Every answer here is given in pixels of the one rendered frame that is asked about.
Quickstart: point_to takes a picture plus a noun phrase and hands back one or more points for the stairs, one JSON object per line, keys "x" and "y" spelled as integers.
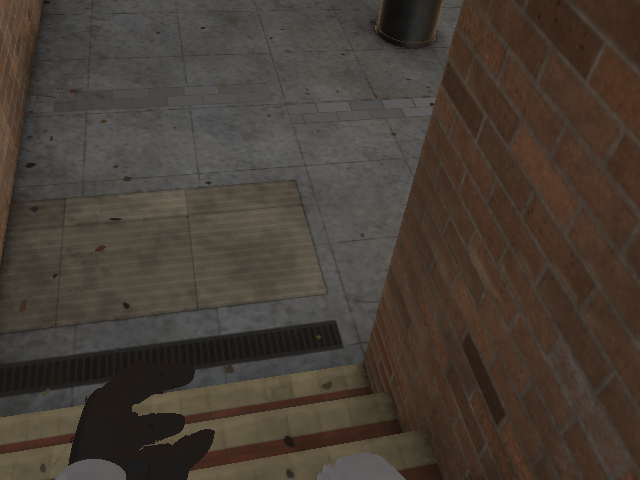
{"x": 276, "y": 428}

